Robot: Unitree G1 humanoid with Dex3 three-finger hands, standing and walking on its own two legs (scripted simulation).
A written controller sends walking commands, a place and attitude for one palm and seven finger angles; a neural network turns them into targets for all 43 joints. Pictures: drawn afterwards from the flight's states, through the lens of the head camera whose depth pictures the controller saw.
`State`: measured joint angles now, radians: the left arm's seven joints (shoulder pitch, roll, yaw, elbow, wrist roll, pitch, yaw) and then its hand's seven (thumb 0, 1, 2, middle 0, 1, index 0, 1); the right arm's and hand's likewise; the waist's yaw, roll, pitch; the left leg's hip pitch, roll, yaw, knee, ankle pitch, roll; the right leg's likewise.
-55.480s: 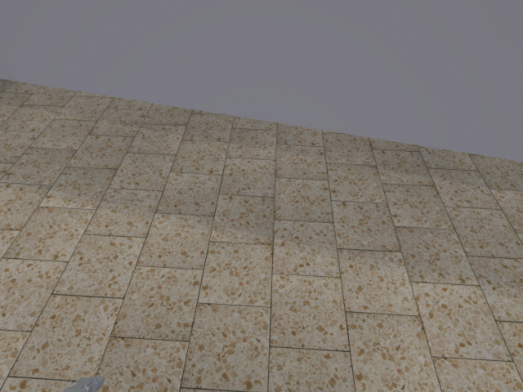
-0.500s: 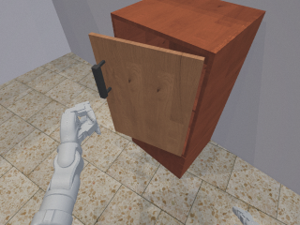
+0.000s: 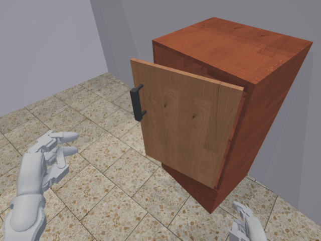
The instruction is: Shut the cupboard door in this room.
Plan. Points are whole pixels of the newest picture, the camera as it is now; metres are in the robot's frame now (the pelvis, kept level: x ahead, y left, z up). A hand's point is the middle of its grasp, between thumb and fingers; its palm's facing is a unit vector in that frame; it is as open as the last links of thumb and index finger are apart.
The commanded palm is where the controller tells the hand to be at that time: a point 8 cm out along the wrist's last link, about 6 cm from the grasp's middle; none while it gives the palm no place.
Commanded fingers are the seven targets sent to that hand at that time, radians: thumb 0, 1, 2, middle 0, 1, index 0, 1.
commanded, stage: draw the hand back to the body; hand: left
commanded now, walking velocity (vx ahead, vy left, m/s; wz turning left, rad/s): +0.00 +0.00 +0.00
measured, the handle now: (139, 102) +0.63 +0.17 -0.02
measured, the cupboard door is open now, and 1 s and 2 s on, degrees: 17 17 17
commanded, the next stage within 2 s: step back with the hand held close in 0.54 s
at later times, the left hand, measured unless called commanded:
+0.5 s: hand (39, 179) +0.18 +0.25 +0.16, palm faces +0.45 -0.80 -0.40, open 7.4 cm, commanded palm +0.13 +0.29 +0.17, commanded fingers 0.00 0.90 0.90 -0.20 -0.30 -0.20 -0.30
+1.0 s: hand (38, 176) +0.18 +0.26 +0.15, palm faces +0.39 -0.78 -0.50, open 7.4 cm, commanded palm +0.13 +0.30 +0.17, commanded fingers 0.00 0.90 0.90 -0.20 -0.30 -0.20 -0.30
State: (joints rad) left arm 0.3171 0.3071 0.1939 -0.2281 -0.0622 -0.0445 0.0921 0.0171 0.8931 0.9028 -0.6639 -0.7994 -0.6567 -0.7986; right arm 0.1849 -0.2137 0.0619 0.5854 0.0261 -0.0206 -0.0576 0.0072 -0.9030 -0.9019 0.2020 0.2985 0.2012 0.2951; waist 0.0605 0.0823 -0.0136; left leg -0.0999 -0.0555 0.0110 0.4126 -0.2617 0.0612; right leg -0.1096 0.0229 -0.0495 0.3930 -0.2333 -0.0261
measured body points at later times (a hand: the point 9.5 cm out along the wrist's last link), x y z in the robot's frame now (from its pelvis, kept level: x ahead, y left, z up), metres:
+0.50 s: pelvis -0.01 -0.01 +0.00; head -0.04 -0.03 +0.45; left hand +0.15 +0.29 +0.18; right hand +0.17 -0.23 -0.09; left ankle -0.02 +0.08 -0.74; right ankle -0.01 -0.10 -0.74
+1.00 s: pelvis -0.02 +0.00 -0.01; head -0.02 -0.02 +0.44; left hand +0.16 +0.30 +0.18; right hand +0.15 -0.26 -0.10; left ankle -0.02 +0.08 -0.74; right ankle -0.01 -0.10 -0.74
